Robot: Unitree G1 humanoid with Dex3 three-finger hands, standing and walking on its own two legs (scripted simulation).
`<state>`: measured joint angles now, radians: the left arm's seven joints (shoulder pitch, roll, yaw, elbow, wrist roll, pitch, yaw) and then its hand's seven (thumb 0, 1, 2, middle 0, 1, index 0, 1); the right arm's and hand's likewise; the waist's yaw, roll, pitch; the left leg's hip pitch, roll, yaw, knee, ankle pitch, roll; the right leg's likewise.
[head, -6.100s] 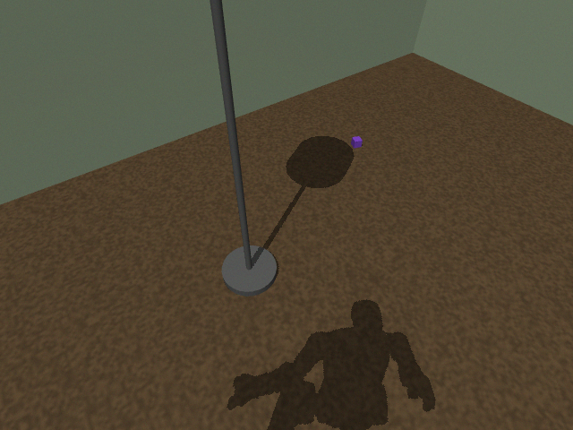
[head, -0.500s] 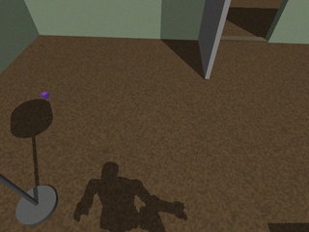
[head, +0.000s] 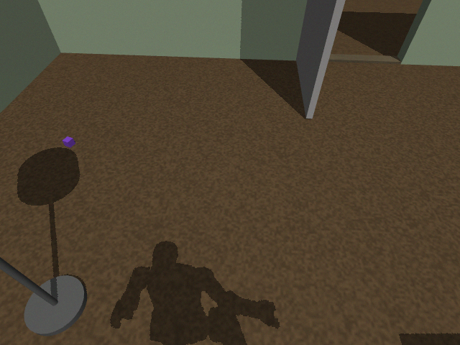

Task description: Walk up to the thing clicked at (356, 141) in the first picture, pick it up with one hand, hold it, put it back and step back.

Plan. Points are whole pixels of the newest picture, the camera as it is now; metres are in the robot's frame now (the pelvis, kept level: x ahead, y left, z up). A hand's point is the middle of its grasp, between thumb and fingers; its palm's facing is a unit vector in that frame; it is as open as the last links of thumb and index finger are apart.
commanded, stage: stand
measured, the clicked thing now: (68, 142) +1.41 +1.06 -0.76
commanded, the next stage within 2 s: walk up in 0.04 s
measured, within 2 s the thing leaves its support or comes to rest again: neither
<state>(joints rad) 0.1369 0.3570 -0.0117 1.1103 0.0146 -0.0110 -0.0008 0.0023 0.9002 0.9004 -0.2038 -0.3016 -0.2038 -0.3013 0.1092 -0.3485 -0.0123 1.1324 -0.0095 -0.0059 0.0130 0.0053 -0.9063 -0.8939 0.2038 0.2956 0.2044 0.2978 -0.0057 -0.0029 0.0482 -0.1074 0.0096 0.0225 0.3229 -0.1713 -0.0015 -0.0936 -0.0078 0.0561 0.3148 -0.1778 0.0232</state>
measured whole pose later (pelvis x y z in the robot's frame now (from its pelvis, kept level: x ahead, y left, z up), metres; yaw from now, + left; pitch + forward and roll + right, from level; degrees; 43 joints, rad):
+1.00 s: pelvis +0.29 -0.04 -0.02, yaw +16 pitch -2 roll +0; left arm 0.22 0.42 0.07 0.78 0.03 -0.01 -0.08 0.00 0.90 0.90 -0.20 -0.30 -0.20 -0.30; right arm 0.41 -0.39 -0.04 0.76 -0.02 -0.08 0.03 0.00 -0.90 -0.89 0.21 0.30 0.21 0.30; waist -0.03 -0.07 0.08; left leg -0.26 0.01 -0.05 0.58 -0.30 0.00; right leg -0.49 -0.09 0.01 0.84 -0.34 -0.02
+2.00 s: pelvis +0.38 -0.04 -0.03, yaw +39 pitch -2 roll +1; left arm 0.18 0.42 0.02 0.93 0.01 0.00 0.01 0.00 0.90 0.90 -0.21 -0.30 -0.21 -0.30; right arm 0.16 -0.39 -0.04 0.93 -0.01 -0.01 0.02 0.01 -0.91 -0.89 0.20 0.30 0.21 0.30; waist 0.02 -0.01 0.11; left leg -0.34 -0.03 0.00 0.70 -0.33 0.03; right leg -0.35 -0.11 0.00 0.83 -0.53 0.00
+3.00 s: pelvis +0.40 -0.05 +0.00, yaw +39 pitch -3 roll +0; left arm 0.08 0.36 0.00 1.15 0.01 -0.01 -0.01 0.00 0.90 0.90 -0.20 -0.30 -0.20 -0.30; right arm 0.07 -0.34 -0.01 1.15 -0.01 -0.01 0.01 0.01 -0.91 -0.89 0.20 0.30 0.20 0.30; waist 0.00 0.00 0.06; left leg -0.13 0.02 -0.04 0.33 -0.16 -0.02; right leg -0.10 -0.04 -0.03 0.32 -0.17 0.03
